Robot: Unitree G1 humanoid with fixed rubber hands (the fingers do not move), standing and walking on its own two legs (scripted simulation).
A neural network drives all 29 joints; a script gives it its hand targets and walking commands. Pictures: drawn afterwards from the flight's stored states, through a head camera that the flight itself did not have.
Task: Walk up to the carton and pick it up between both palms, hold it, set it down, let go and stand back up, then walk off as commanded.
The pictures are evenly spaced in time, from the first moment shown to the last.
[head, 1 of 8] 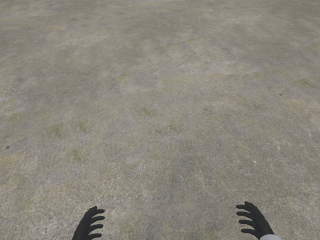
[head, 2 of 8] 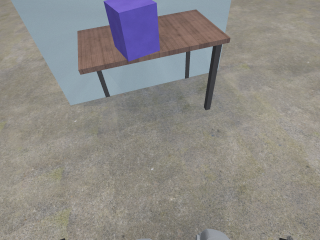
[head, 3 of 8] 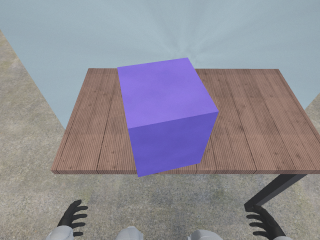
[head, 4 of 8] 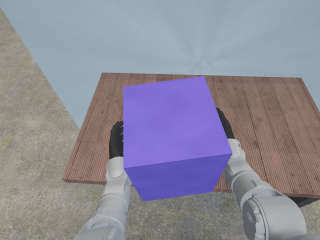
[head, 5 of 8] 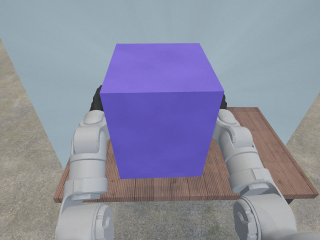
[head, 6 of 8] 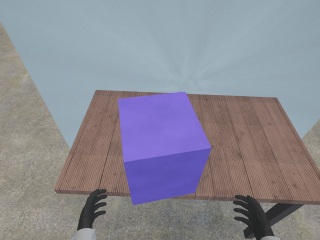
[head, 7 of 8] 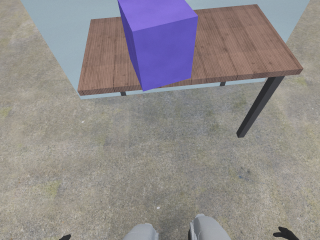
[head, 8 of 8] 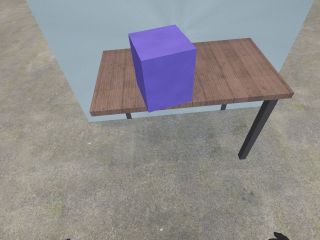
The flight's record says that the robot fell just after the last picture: no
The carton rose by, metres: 0.21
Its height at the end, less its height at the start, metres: +0.00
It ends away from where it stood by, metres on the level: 0.02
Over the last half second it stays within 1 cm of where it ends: yes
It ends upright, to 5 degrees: yes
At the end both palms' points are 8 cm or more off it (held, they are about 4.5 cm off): yes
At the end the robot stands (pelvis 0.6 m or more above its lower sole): yes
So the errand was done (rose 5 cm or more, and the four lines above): yes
